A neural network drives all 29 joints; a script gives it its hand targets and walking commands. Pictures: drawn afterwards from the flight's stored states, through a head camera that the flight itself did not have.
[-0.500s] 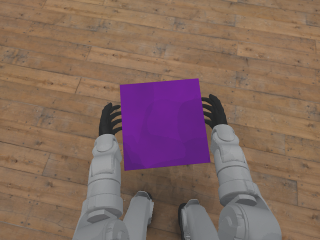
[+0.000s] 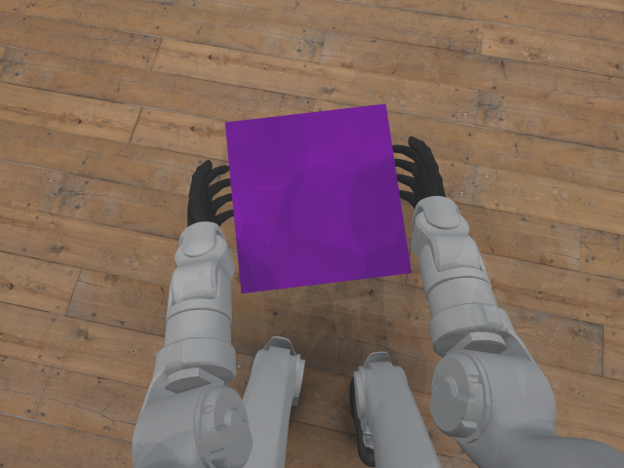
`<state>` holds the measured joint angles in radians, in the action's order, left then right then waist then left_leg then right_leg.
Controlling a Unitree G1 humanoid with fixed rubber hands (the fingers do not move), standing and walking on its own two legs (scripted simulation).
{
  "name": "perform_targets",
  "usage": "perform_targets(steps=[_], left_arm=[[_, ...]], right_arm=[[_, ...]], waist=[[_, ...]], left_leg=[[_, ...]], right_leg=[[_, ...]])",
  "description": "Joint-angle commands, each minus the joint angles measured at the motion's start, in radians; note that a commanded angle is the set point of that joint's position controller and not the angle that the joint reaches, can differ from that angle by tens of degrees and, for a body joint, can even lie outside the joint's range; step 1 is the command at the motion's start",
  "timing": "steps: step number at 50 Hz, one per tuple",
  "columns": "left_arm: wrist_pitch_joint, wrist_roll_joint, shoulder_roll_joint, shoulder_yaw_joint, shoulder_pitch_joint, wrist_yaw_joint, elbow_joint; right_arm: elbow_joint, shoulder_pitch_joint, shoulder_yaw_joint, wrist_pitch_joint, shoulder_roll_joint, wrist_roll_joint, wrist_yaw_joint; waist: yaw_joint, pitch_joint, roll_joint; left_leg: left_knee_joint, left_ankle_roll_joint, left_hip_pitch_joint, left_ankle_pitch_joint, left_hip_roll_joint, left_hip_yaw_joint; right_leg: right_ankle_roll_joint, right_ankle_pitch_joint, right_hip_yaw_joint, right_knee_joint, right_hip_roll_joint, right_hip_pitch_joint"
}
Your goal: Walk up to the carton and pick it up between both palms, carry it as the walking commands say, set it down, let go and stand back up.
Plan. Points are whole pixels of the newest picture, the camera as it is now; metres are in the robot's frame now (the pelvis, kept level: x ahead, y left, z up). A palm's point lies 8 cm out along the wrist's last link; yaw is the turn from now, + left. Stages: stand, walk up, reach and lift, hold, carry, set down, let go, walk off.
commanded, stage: set down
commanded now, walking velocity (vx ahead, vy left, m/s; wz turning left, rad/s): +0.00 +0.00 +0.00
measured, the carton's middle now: (315, 214) +0.45 +0.05 -0.16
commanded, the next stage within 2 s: none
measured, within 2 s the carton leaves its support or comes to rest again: neither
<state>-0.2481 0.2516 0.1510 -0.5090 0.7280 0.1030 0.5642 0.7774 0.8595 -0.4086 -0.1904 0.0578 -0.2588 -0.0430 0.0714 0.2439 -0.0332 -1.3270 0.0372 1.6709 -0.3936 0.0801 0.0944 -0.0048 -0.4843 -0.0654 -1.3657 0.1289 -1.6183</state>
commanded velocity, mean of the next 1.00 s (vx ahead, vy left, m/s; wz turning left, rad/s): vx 0.00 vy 0.00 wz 0.00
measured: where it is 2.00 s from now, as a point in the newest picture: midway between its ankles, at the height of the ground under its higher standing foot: (320, 422)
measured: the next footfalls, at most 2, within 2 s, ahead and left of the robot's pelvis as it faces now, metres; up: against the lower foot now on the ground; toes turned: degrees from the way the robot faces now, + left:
none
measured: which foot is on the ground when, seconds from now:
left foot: down 0.00-1.00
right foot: down 0.00-1.00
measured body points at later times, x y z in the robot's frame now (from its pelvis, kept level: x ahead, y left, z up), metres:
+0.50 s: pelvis -0.01 +0.00 -0.06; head +0.26 +0.01 +0.30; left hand +0.44 +0.20 -0.17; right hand +0.49 -0.09 -0.16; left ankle +0.09 +0.12 -0.57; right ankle +0.05 -0.11 -0.57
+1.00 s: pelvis -0.03 +0.00 -0.13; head +0.29 +0.01 +0.19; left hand +0.46 +0.19 -0.25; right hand +0.52 -0.09 -0.25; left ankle +0.09 +0.12 -0.57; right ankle +0.05 -0.11 -0.57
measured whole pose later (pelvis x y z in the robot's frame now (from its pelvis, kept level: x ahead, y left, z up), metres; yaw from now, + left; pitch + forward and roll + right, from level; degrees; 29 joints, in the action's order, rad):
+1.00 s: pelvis -0.03 +0.00 -0.13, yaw -1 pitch +48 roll +0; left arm -0.29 0.21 0.04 -0.55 1.10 0.13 0.66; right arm 0.91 1.25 -0.36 -0.23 -0.09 -0.19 -0.09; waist 0.08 0.06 -0.04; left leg -1.78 0.06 2.14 -0.47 0.11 0.08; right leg -0.04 -0.57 -0.06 -1.83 0.18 -2.09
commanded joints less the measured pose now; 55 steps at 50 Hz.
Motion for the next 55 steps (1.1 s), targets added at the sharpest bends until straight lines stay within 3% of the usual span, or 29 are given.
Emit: perform_targets(steps=[1, 6, 7, 11, 13, 14, 16, 19, 22, 23, 24, 25, 26, 27, 28, 34, 36, 40, 41, 43, 46, 47, 48, 49, 51, 52, 53, 54, 55], left_arm=[[0.016, -0.059, 0.826, 0.511, 0.542, -0.237, 0.098], [0.040, -0.122, 0.773, 0.556, 0.687, -0.242, 0.020], [0.029, -0.115, 0.803, 0.531, 0.620, -0.245, 0.076], [0.025, -0.124, 0.778, 0.539, 0.680, -0.242, 0.070], [0.008, -0.094, 0.801, 0.497, 0.667, -0.243, 0.126], [0.015, -0.114, 0.781, 0.473, 0.688, -0.250, 0.129], [0.018, -0.076, 0.740, 0.431, 0.662, -0.245, 0.129], [0.019, -0.101, 0.766, 0.454, 0.711, -0.245, 0.140], [0.023, -0.123, 0.742, 0.459, 0.780, -0.242, 0.097], [0.021, -0.141, 0.742, 0.498, 0.854, -0.236, 0.067], [0.017, -0.132, 0.733, 0.457, 0.806, -0.238, 0.095], [0.007, -0.113, 0.764, 0.459, 0.766, -0.234, 0.174], [0.006, -0.100, 0.762, 0.465, 0.749, -0.235, 0.171], [0.003, -0.075, 0.725, 0.428, 0.771, -0.223, 0.170], [0.003, -0.080, 0.692, 0.420, 0.794, -0.217, 0.165], [0.001, -0.110, 0.744, 0.437, 0.895, -0.222, 0.131], [0.007, -0.108, 0.706, 0.422, 0.897, -0.219, 0.112], [0.001, -0.150, 0.742, 0.475, 0.950, -0.211, 0.103], [-0.013, -0.128, 0.725, 0.437, 0.905, -0.217, 0.136], [-0.014, -0.144, 0.718, 0.469, 0.962, -0.224, 0.120], [-0.015, -0.138, 0.711, 0.442, 0.986, -0.220, 0.111], [0.000, -0.170, 0.685, 0.485, 1.070, -0.217, 0.062], [-0.009, -0.140, 0.681, 0.461, 1.022, -0.214, 0.080], [-0.016, -0.151, 0.671, 0.438, 1.023, -0.229, 0.133], [-0.009, -0.137, 0.667, 0.431, 1.031, -0.219, 0.107], [-0.022, -0.123, 0.679, 0.404, 0.979, -0.234, 0.135], [-0.016, -0.109, 0.625, 0.373, 1.038, -0.237, 0.145], [-0.037, -0.104, 0.643, 0.375, 0.982, -0.233, 0.183], [-0.027, -0.121, 0.632, 0.355, 0.986, -0.236, 0.183]], right_arm=[[0.097, 0.465, 0.437, -0.007, 0.889, 0.092, 0.214], [0.065, 0.559, 0.495, 0.006, 0.922, 0.136, 0.198], [0.076, 0.540, 0.474, 0.003, 0.901, 0.127, 0.183], [0.109, 0.515, 0.451, -0.008, 0.888, 0.107, 0.169], [0.093, 0.559, 0.421, -0.010, 0.870, 0.095, 0.167], [0.119, 0.558, 0.458, -0.018, 0.902, 0.111, 0.165], [0.093, 0.596, 0.449, -0.012, 0.883, 0.117, 0.160], [0.130, 0.594, 0.421, -0.008, 0.867, 0.106, 0.155], [0.105, 0.673, 0.439, -0.009, 0.845, 0.131, 0.161], [0.076, 0.690, 0.416, 0.004, 0.830, 0.129, 0.161], [0.136, 0.667, 0.402, -0.006, 0.815, 0.100, 0.156], [0.138, 0.648, 0.403, -0.003, 0.819, 0.123, 0.149], [0.109, 0.689, 0.399, 0.002, 0.771, 0.101, 0.153], [0.131, 0.694, 0.363, -0.002, 0.757, 0.099, 0.162], [0.166, 0.709, 0.371, -0.010, 0.778, 0.110, 0.169], [0.165, 0.763, 0.370, -0.021, 0.807, 0.110, 0.174], [0.115, 0.806, 0.430, -0.012, 0.804, 0.153, 0.176], [0.147, 0.810, 0.414, -0.021, 0.801, 0.141, 0.171], [0.115, 0.878, 0.413, -0.026, 0.745, 0.157, 0.173], [0.160, 0.845, 0.407, -0.033, 0.764, 0.143, 0.178], [0.164, 0.877, 0.403, -0.038, 0.784, 0.165, 0.185], [0.138, 0.884, 0.417, -0.030, 0.782, 0.168, 0.183], [0.125, 0.898, 0.418, -0.028, 0.770, 0.176, 0.181], [0.183, 0.890, 0.399, -0.033, 0.736, 0.145, 0.169], [0.169, 0.907, 0.419, -0.044, 0.799, 0.164, 0.175], [0.161, 0.902, 0.397, -0.047, 0.743, 0.142, 0.171], [0.245, 0.891, 0.374, -0.048, 0.736, 0.137, 0.175], [0.176, 0.914, 0.355, -0.048, 0.719, 0.137, 0.178], [0.132, 0.999, 0.402, -0.042, 0.734, 0.168, 0.173]], waist=[[0.047, 0.740, -0.020], [0.061, 0.829, -0.055], [0.013, 0.801, -0.066], [0.017, 0.884, -0.052], [0.031, 0.780, 0.000], [0.046, 0.804, -0.087], [0.083, 0.796, -0.065], [0.036, 0.796, -0.042], [0.063, 0.807, -0.071], [0.019, 0.794, -0.006], [0.027, 0.829, -0.062], [0.036, 0.796, 0.010], [0.018, 0.767, -0.013], [0.058, 0.776, 0.053], [0.071, 0.764, 0.004], [0.037, 0.804, -0.030], [0.099, 0.838, -0.029], [0.021, 0.853, -0.034], [0.077, 0.877, -0.003], [0.029, 0.893, -0.040], [0.066, 0.869, -0.011], [0.030, 0.920, -0.017], [0.073, 0.859, 0.022], [0.045, 0.822, -0.024], [0.079, 0.846, -0.050], [0.046, 0.799, -0.078], [0.096, 0.798, -0.054], [0.064, 0.801, -0.022], [0.107, 0.864, -0.071]], left_leg=[[0.024, 0.008, -0.516, 0.239, 0.058, -0.113], [-0.047, 0.000, -0.476, 0.336, 0.064, -0.111], [-0.057, -0.006, -0.489, 0.348, 0.056, -0.100], [-0.082, 0.008, -0.500, 0.320, 0.062, -0.113], [-0.075, 0.005, -0.443, 0.249, 0.064, -0.118], [-0.102, -0.003, -0.411, 0.240, 0.065, -0.116], [-0.120, -0.005, -0.417, 0.292, 0.063, -0.118], [-0.151, 0.010, -0.361, 0.277, 0.062, -0.130], [-0.163, 0.008, -0.364, 0.273, 0.057, -0.120], [-0.182, 0.015, -0.391, 0.278, 0.058, -0.114], [-0.186, 0.018, -0.380, 0.278, 0.060, -0.109], [-0.191, 0.015, -0.400, 0.268, 0.059, -0.138], [-0.195, 0.019, -0.395, 0.290, 0.062, -0.120], [-0.201, 0.026, -0.450, 0.290, 0.063, -0.120], [-0.202, 0.022, -0.391, 0.258, 0.058, -0.131], [-0.249, 0.018, -0.337, 0.262, 0.054, -0.133], [-0.286, 0.021, -0.350, 0.316, 0.062, -0.142], [-0.312, 0.023, -0.361, 0.299, 0.059, -0.135], [-0.311, 0.031, -0.354, 0.266, 0.061, -0.160], [-0.342, 0.027, -0.326, 0.278, 0.054, -0.147], [-0.342, 0.022, -0.342, 0.286, 0.056, -0.156], [-0.369, 0.031, -0.351, 0.311, 0.051, -0.148], [-0.371, 0.028, -0.354, 0.318, 0.052, -0.160], [-0.384, 0.032, -0.246, 0.263, 0.054, -0.169], [-0.382, 0.019, -0.229, 0.217, 0.055, -0.179], [-0.396, 0.016, -0.183, 0.232, 0.054, -0.166], [-0.392, 0.021, -0.190, 0.216, 0.051, -0.169], [-0.393, 0.020, -0.260, 0.230, 0.047, -0.149], [-0.415, 0.012, -0.254, 0.229, 0.048, -0.156]], right_leg=[[0.001, 0.184, 0.027, 0.123, 0.051, 0.306], [-0.013, 0.271, 0.032, 0.056, 0.051, 0.290], [-0.021, 0.283, 0.035, 0.055, 0.048, 0.241], [-0.019, 0.256, 0.063, -0.001, 0.068, 0.253], [-0.010, 0.177, 0.049, 0.004, 0.065, 0.190], [-0.018, 0.181, 0.038, 0.004, 0.054, 0.238], [-0.029, 0.209, 0.044, -0.029, 0.059, 0.176], [-0.018, 0.223, 0.045, -0.054, 0.063, 0.187], [-0.021, 0.209, 0.060, -0.090, 0.065, 0.154], [-0.009, 0.193, 0.060, -0.106, 0.075, 0.086], [-0.012, 0.200, 0.068, -0.107, 0.069, 0.128], [-0.011, 0.179, 0.056, -0.099, 0.065, 0.098], [-0.013, 0.168, 0.075, -0.117, 0.080, 0.022], [-0.010, 0.138, 0.075, -0.139, 0.072, -0.039], [-0.004, 0.126, 0.065, -0.128, 0.069, 0.012], [-0.005, 0.157, 0.076, -0.179, 0.069, 0.009], [-0.016, 0.189, 0.076, -0.224, 0.071, -0.020], [-0.007, 0.154, 0.096, -0.250, 0.077, -0.067], [-0.012, 0.131, 0.097, -0.254, 0.077, -0.034], [-0.015, 0.165, 0.103, -0.276, 0.074, -0.027], [-0.007, 0.153, 0.095, -0.285, 0.077, -0.083], [-0.010, 0.173, 0.110, -0.311, 0.079, -0.109], [-0.012, 0.155, 0.093, -0.302, 0.072, -0.148], [-0.007, 0.151, 0.090, -0.303, 0.066, -0.087], [-0.014, 0.124, 0.085, -0.312, 0.074, -0.062], [-0.023, 0.145, 0.093, -0.322, 0.067, -0.077], [-0.015, 0.138, 0.091, -0.350, 0.063, -0.095], [-0.014, 0.112, 0.104, -0.353, 0.070, -0.153], [-0.021, 0.097, 0.108, -0.369, 0.060, -0.118]])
